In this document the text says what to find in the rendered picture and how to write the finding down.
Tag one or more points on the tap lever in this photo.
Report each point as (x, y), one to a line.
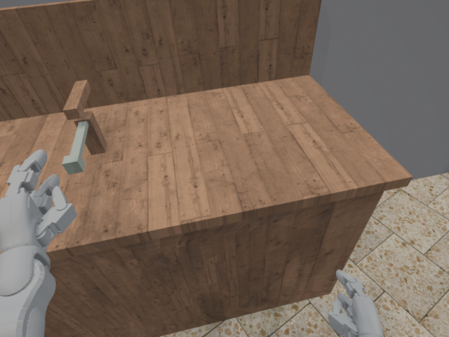
(74, 163)

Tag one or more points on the robot left hand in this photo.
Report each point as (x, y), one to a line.
(30, 220)

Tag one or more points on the left robot forearm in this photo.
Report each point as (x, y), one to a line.
(26, 288)

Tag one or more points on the counter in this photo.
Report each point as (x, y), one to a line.
(220, 178)

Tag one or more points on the robot right hand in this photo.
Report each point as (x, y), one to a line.
(362, 316)

